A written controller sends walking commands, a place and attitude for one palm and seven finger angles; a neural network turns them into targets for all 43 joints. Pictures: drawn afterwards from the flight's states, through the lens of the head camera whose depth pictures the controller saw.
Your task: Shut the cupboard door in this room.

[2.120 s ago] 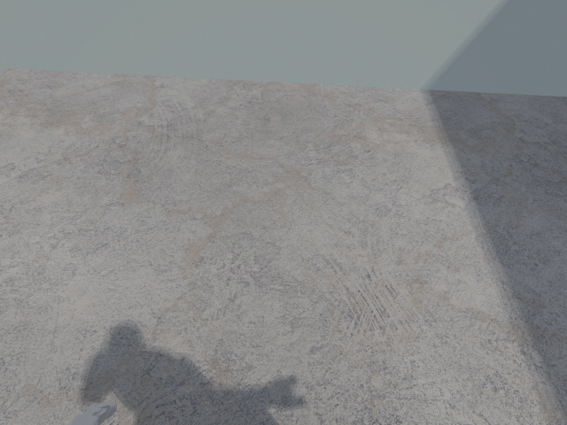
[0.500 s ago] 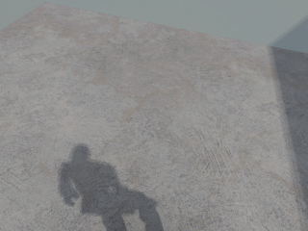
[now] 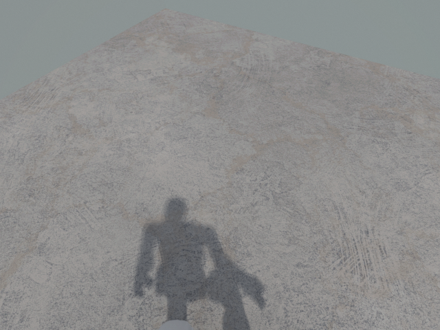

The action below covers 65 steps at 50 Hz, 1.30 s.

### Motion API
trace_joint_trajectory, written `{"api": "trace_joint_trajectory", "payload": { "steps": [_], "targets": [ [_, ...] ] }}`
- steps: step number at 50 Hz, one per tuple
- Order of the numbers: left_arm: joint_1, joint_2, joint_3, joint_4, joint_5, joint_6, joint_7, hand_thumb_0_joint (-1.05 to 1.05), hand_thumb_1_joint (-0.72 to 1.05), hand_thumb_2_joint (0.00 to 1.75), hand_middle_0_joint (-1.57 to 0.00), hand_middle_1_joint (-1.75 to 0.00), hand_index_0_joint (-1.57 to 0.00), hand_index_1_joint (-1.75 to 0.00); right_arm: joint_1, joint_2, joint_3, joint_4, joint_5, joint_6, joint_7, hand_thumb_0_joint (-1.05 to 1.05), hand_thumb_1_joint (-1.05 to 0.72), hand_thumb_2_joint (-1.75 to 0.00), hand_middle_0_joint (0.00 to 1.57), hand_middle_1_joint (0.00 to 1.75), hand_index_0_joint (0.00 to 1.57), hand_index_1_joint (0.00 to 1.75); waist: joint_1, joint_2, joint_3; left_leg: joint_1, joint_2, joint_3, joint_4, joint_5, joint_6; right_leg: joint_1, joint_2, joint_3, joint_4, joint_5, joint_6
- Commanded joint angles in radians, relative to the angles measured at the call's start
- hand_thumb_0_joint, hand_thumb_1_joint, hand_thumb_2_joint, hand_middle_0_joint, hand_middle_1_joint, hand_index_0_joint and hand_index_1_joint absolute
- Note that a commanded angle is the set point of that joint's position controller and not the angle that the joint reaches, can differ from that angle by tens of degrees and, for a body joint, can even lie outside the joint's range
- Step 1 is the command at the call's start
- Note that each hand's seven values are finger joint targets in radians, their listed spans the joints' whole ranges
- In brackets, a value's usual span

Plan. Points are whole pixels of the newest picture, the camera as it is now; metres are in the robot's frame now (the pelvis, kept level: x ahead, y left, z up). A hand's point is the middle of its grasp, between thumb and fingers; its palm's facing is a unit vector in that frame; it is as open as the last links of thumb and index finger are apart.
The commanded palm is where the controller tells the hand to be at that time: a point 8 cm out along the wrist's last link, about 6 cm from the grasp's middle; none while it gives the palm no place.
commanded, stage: turn or walk to find it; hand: left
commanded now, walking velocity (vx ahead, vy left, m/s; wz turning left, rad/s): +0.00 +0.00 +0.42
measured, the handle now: out of the picture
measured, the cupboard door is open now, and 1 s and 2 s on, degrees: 81 81 81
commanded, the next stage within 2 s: none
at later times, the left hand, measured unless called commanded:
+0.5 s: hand out of the picture +0.04 +0.27 -0.16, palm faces +0.22 -0.94 -0.25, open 7.4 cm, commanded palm none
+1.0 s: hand out of the picture -0.07 +0.20 -0.16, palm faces +0.43 -0.87 -0.24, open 7.4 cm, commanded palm none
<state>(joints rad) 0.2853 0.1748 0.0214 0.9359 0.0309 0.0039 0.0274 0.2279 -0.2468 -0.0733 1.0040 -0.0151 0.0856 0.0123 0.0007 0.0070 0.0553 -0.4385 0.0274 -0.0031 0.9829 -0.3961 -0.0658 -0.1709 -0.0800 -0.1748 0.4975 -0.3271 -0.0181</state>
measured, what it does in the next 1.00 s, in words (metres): steps on the spot, turning left: left foot, then right foot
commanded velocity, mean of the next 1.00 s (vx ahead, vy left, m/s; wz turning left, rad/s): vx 0.00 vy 0.00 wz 0.42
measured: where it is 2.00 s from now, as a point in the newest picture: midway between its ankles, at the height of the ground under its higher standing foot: outside the picture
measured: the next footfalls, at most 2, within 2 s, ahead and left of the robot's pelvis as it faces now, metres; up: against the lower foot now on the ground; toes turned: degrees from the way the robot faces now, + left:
left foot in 0.12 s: +0.02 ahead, +0.14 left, +0.00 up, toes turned +8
right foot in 0.64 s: +0.04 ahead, -0.08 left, +0.00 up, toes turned +11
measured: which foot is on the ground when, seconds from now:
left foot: up 0.00-0.10, down 0.12-0.64, up 0.66-1.00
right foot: down 0.00-0.14, up 0.16-0.62, down 0.64-1.00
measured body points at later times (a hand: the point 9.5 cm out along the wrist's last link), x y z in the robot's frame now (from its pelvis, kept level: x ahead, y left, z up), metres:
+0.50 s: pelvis -0.01 +0.04 +0.00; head +0.01 +0.06 +0.45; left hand +0.02 +0.32 -0.14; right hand +0.10 -0.18 -0.14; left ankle -0.02 +0.13 -0.74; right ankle +0.01 -0.11 -0.68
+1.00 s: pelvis -0.03 +0.01 +0.00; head +0.00 +0.01 +0.45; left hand -0.09 +0.25 -0.14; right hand +0.11 -0.21 -0.16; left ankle -0.11 +0.13 -0.69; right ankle +0.00 -0.09 -0.74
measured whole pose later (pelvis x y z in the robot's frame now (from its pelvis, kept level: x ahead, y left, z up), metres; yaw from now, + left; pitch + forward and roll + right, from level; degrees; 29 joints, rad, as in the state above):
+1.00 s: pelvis -0.03 +0.01 +0.00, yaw +25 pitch -1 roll +1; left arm 0.25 0.17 0.03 0.94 0.03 0.01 0.02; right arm 0.22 -0.24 -0.07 1.01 -0.01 0.08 0.02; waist 0.00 0.01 0.08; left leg -0.39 0.04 0.01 0.92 -0.43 -0.07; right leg -0.21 -0.11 -0.21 0.52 -0.29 -0.01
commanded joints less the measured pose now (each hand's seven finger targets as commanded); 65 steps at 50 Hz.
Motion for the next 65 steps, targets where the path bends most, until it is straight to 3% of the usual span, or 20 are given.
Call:
{"api": "trace_joint_trajectory", "payload": {
  "steps": [1,4,5,7,8,14,24,30,31,32,33,34,35,38,50,54,56,57,61,65],
  "targets": [
    [0.111,0.23,0.065,-0.024,0.005,-0.007,0.012,0.0,0.9,0.9,-0.2,-0.3,-0.2,-0.3,-0.114,-0.027,0.007,-0.11,0.005,-0.045,-0.002,0.0,-0.9,-0.9,0.2,0.3,0.2,0.3,0.058,-0.232,-0.066,-0.013,-0.02,0.085,-0.221,-0.048,0.013,0.161,-0.239,0.156,-0.041,0.759,-0.115],
    [0.059,0.237,0.072,-0.018,0.0,-0.005,0.011,0.0,0.9,0.9,-0.2,-0.3,-0.2,-0.3,-0.043,-0.045,0.005,-0.094,0.008,-0.058,-0.007,0.0,-0.9,-0.9,0.2,0.3,0.2,0.3,0.009,-0.225,-0.108,0.151,-0.028,0.107,-0.451,0.087,0.033,0.115,-0.229,0.107,0.058,0.735,-0.067],
    [0.043,0.229,0.072,-0.026,-0.01,-0.003,0.009,0.0,0.9,0.9,-0.2,-0.3,-0.2,-0.3,0.022,-0.079,-0.003,-0.079,0.003,-0.068,-0.007,0.0,-0.9,-0.9,0.2,0.3,0.2,0.3,-0.03,-0.14,-0.151,0.303,-0.006,0.086,-0.594,0.264,0.047,0.044,-0.204,0.062,0.177,0.648,-0.021],
    [0.025,0.126,0.044,-0.08,-0.016,0.006,0.003,0.0,0.9,0.9,-0.2,-0.3,-0.2,-0.3,0.109,-0.241,-0.038,-0.061,0.008,-0.076,-0.019,0.0,-0.9,-0.9,0.2,0.3,0.2,0.3,-0.059,0.299,-0.21,0.559,0.38,-0.356,-0.587,1.054,0.245,-0.373,-0.016,0.06,0.53,-0.323,0.09],
    [0.005,0.154,0.049,-0.078,-0.012,0.022,0.01,0.0,0.9,0.9,-0.2,-0.3,-0.2,-0.3,0.106,-0.227,-0.034,-0.056,0.007,-0.066,-0.02,0.0,-0.9,-0.9,0.2,0.3,0.2,0.3,-0.061,0.187,-0.197,0.479,0.383,-0.24,-0.572,0.957,0.286,-0.327,-0.038,0.126,0.601,-0.326,0.073],
    [-0.023,0.137,0.06,-0.028,-0.011,0.03,-0.012,0.0,0.9,0.9,-0.2,-0.3,-0.2,-0.3,-0.025,-0.141,-0.009,-0.099,0.002,-0.085,-0.039,0.0,-0.9,-0.9,0.2,0.3,0.2,0.3,-0.006,0.112,-0.069,0.334,0.199,-0.16,-0.632,0.738,0.218,-0.344,-0.029,0.147,0.63,-0.075,0.103],
    [-0.128,0.127,0.059,-0.091,-0.014,0.034,-0.007,0.0,0.9,0.9,-0.2,-0.3,-0.2,-0.3,0.014,-0.151,-0.028,-0.11,-0.011,-0.072,-0.029,0.0,-0.9,-0.9,0.2,0.3,0.2,0.3,-0.034,0.132,-0.038,0.262,0.194,-0.312,-0.67,0.454,0.252,-0.276,0.009,0.156,0.382,-0.1,0.105],
    [-0.035,0.129,0.058,-0.086,-0.024,0.01,0.002,0.0,0.9,0.9,-0.2,-0.3,-0.2,-0.3,-0.009,-0.149,-0.033,-0.122,-0.006,-0.067,-0.024,0.0,-0.9,-0.9,0.2,0.3,0.2,0.3,0.017,0.098,-0.104,0.149,0.136,-0.335,-0.55,0.482,0.201,0.006,0.05,0.143,-0.007,0.077,0.079],
    [-0.006,0.159,0.065,-0.081,-0.02,0.0,0.006,0.0,0.9,0.9,-0.2,-0.3,-0.2,-0.3,-0.001,-0.118,-0.03,-0.123,0.001,-0.068,-0.019,0.0,-0.9,-0.9,0.2,0.3,0.2,0.3,0.03,0.018,-0.126,0.059,0.084,-0.298,-0.482,0.36,0.152,0.134,-0.007,0.192,-0.135,0.147,0.067],
    [0.014,0.247,0.08,-0.083,-0.003,-0.012,0.014,0.0,0.9,0.9,-0.2,-0.3,-0.2,-0.3,0.024,-0.052,-0.019,-0.135,0.01,-0.069,-0.015,0.0,-0.9,-0.9,0.2,0.3,0.2,0.3,0.032,-0.23,-0.149,-0.109,-0.046,-0.141,-0.283,0.073,0.074,0.258,-0.246,0.424,-0.214,0.202,-0.006],
    [0.011,0.288,0.081,-0.097,-0.006,-0.007,0.013,0.0,0.9,0.9,-0.2,-0.3,-0.2,-0.3,0.015,-0.062,-0.025,-0.152,-0.001,-0.063,-0.02,0.0,-0.9,-0.9,0.2,0.3,0.2,0.3,0.039,-0.309,-0.12,-0.146,-0.104,-0.064,-0.072,-0.184,0.041,0.143,-0.404,0.532,-0.223,0.311,-0.107],
    [-0.023,0.26,0.075,-0.111,-0.012,0.0,0.015,0.0,0.9,0.9,-0.2,-0.3,-0.2,-0.3,0.005,-0.086,-0.035,-0.142,-0.008,-0.05,-0.018,0.0,-0.9,-0.9,0.2,0.3,0.2,0.3,0.027,-0.179,-0.092,-0.112,-0.067,-0.097,0.072,-0.155,0.042,0.042,-0.391,0.455,-0.223,0.299,-0.143],
    [-0.083,0.222,0.076,-0.117,-0.012,-0.008,0.018,0.0,0.9,0.9,-0.2,-0.3,-0.2,-0.3,0.021,-0.086,-0.036,-0.116,-0.011,-0.037,-0.012,0.0,-0.9,-0.9,0.2,0.3,0.2,0.3,-0.002,-0.242,-0.068,-0.116,-0.042,-0.109,0.14,-0.104,0.04,-0.008,-0.322,0.395,-0.242,0.233,-0.12],
    [-0.121,0.164,0.051,-0.121,-0.015,-0.014,0.008,0.0,0.9,0.9,-0.2,-0.3,-0.2,-0.3,0.058,-0.069,-0.034,-0.071,-0.01,-0.029,0.002,0.0,-0.9,-0.9,0.2,0.3,0.2,0.3,-0.03,-0.155,-0.019,-0.117,-0.022,-0.051,0.24,0.041,0.016,-0.028,-0.205,0.228,-0.206,0.258,-0.079],
    [0.026,0.234,0.078,-0.039,0.005,-0.005,0.009,0.0,0.9,0.9,-0.2,-0.3,-0.2,-0.3,-0.073,-0.025,-0.001,-0.096,0.006,-0.043,-0.001,0.0,-0.9,-0.9,0.2,0.3,0.2,0.3,0.045,-0.211,-0.064,0.033,0.002,0.077,-0.201,-0.07,0.007,0.081,-0.277,0.137,-0.088,0.538,-0.123],
    [-0.015,0.222,0.079,-0.033,-0.01,0.007,0.003,0.0,0.9,0.9,-0.2,-0.3,-0.2,-0.3,0.028,-0.063,-0.007,-0.076,0.005,-0.062,-0.002,0.0,-0.9,-0.9,0.2,0.3,0.2,0.3,-0.025,-0.117,-0.117,0.291,0.009,0.081,-0.55,0.212,0.033,-0.036,-0.234,0.042,0.089,0.409,-0.02],
    [-0.025,0.113,0.051,-0.089,-0.017,0.022,-0.003,0.0,0.9,0.9,-0.2,-0.3,-0.2,-0.3,0.1,-0.233,-0.042,-0.074,-0.002,-0.074,-0.013,0.0,-0.9,-0.9,0.2,0.3,0.2,0.3,-0.058,0.339,-0.133,0.445,0.371,-0.372,-0.657,0.738,0.209,-0.395,-0.033,0.016,0.46,-0.331,0.101],
    [-0.061,0.142,0.053,-0.09,-0.011,0.033,0.001,0.0,0.9,0.9,-0.2,-0.3,-0.2,-0.3,0.102,-0.235,-0.043,-0.065,-0.006,-0.065,-0.016,0.0,-0.9,-0.9,0.2,0.3,0.2,0.3,-0.069,0.208,-0.128,0.363,0.397,-0.315,-0.646,0.649,0.269,-0.348,-0.045,0.102,0.572,-0.32,0.08],
    [-0.06,0.144,0.067,-0.035,-0.008,0.034,-0.014,0.0,0.9,0.9,-0.2,-0.3,-0.2,-0.3,-0.03,-0.144,-0.012,-0.099,-0.004,-0.08,-0.038,0.0,-0.9,-0.9,0.2,0.3,0.2,0.3,-0.011,0.152,-0.057,0.321,0.221,-0.192,-0.66,0.592,0.198,-0.392,-0.043,0.156,0.659,-0.08,0.092],
    [-0.042,0.146,0.066,-0.018,-0.01,0.033,-0.014,0.0,0.9,0.9,-0.2,-0.3,-0.2,-0.3,0.006,-0.137,-0.012,-0.099,0.003,-0.091,-0.04,0.0,-0.9,-0.9,0.2,0.3,0.2,0.3,-0.012,0.109,-0.093,0.381,0.189,-0.171,-0.657,0.694,0.194,-0.378,-0.03,0.158,0.637,-0.025,0.114]
  ]
}}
